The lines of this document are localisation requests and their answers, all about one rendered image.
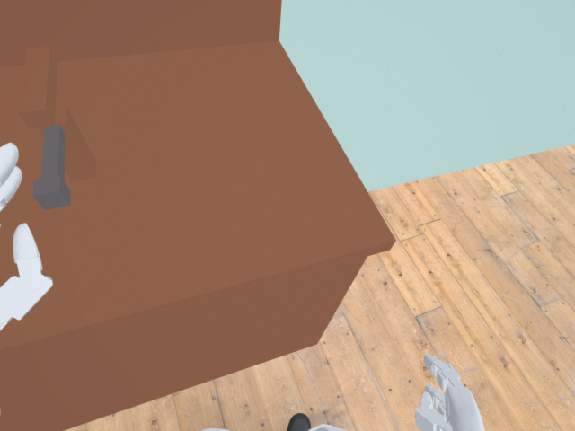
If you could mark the counter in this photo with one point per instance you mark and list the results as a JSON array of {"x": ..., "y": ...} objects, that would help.
[{"x": 215, "y": 222}]

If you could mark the tap lever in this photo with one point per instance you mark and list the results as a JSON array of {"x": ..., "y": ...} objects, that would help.
[{"x": 51, "y": 190}]

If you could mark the right robot foot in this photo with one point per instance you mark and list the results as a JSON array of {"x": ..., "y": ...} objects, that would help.
[{"x": 299, "y": 422}]

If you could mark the right robot hand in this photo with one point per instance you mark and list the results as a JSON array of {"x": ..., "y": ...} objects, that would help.
[{"x": 457, "y": 409}]

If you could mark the left robot hand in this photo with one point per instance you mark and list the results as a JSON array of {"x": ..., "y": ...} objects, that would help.
[{"x": 19, "y": 294}]

